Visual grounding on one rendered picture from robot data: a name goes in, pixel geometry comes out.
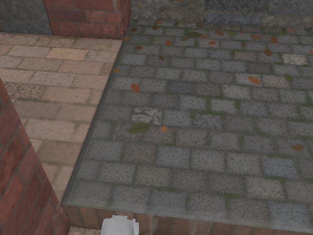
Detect left robot thigh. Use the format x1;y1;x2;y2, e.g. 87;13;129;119
101;214;139;235

